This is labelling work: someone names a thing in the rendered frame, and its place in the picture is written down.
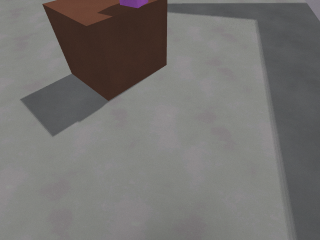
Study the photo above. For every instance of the pedestal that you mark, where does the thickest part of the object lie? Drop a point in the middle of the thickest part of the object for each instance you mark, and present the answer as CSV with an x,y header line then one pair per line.
x,y
108,46

